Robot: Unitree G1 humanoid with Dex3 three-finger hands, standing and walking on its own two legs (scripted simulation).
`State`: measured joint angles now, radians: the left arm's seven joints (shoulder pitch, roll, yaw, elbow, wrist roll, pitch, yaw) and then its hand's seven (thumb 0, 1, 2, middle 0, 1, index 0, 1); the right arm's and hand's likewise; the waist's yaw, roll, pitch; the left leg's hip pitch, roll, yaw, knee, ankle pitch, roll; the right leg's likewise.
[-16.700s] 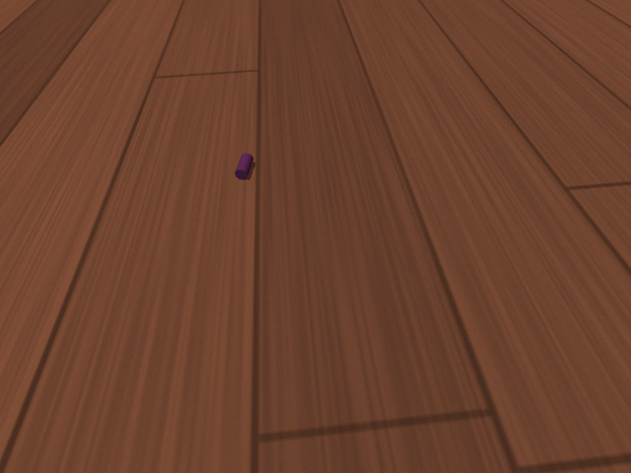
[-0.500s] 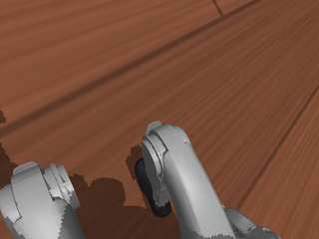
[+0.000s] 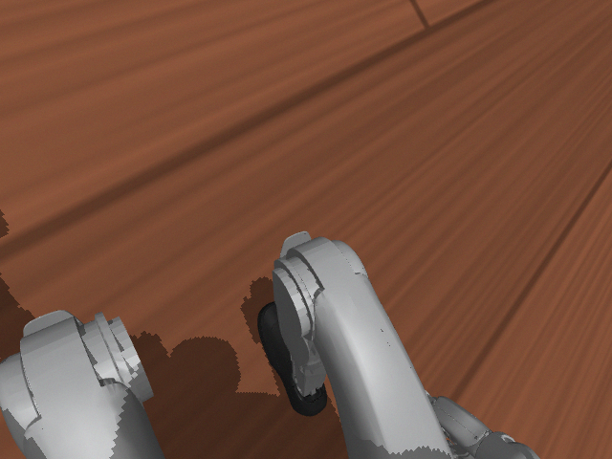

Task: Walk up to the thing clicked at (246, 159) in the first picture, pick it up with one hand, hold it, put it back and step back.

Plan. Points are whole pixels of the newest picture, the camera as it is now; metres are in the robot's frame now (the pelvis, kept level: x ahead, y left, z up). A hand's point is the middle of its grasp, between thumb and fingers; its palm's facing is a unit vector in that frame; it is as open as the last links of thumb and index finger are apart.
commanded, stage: settle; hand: left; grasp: from above
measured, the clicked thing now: out of the picture +0.44 +0.33 -0.27
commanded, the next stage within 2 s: lift in 0.84 s
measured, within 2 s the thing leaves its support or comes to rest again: leaves its support in 0.26 s
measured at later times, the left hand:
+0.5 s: hand out of the picture +0.42 +0.33 -0.19, palm faces -0.40 -0.13 -0.91, open 8.8 cm
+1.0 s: hand out of the picture +0.42 +0.33 -0.12, palm faces -0.44 -0.12 -0.89, open 8.9 cm
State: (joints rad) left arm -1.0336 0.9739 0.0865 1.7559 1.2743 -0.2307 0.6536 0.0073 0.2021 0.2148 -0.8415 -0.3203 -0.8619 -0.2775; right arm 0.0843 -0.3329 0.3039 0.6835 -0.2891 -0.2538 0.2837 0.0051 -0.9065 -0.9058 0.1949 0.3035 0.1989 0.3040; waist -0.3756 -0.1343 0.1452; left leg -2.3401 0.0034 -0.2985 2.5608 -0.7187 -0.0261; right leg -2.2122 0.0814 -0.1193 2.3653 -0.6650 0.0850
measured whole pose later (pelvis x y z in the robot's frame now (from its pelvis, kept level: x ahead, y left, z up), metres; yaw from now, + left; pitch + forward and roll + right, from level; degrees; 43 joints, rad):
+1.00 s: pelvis +0.00 -0.01 +0.04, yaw +7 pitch +33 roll -8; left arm -0.89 0.71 0.07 1.31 1.23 -0.20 0.32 0.00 0.15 0.24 -0.93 -0.20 -0.94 -0.19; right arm 0.17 -0.29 0.06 0.72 -0.12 -0.06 0.17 0.01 -0.91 -0.91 0.20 0.30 0.20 0.30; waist -0.24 0.01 -0.05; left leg -2.30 0.00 -0.17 2.37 -0.67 -0.04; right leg -2.22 0.02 -0.03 2.29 -0.66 0.07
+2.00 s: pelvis +0.02 -0.01 +0.28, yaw +12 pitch +24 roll -3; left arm -0.32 0.49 -0.11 0.62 0.99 0.02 0.06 0.00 0.13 0.30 -0.92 -0.21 -0.92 -0.22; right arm 0.17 -0.25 -0.01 0.66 0.03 0.04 -0.02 0.01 -0.89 -0.90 0.20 0.30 0.20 0.30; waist -0.09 0.04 -0.17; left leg -1.42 0.04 -0.06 1.57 -0.58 -0.01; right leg -1.38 -0.01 0.01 1.52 -0.57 0.05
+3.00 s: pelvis +0.07 +0.01 +0.44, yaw +13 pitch +7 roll -1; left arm -0.25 0.38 -0.19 0.77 1.03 0.00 0.10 0.00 0.11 0.38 -0.89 -0.26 -0.88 -0.28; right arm 0.23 -0.25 -0.04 0.72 0.03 0.02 -0.03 0.01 -0.89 -0.90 0.20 0.30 0.20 0.30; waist -0.04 0.02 -0.06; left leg -0.52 0.03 0.01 0.74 -0.35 -0.01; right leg -0.50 -0.03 0.03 0.71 -0.33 0.05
